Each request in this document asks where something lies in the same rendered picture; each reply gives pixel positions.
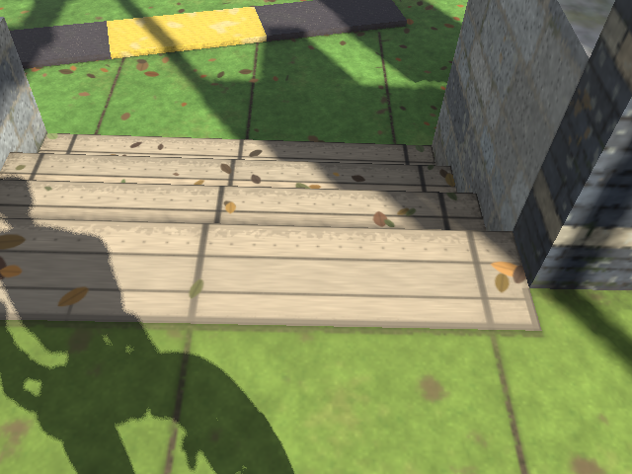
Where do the stairs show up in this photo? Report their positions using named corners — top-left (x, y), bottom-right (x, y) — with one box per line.
top-left (0, 133), bottom-right (486, 231)

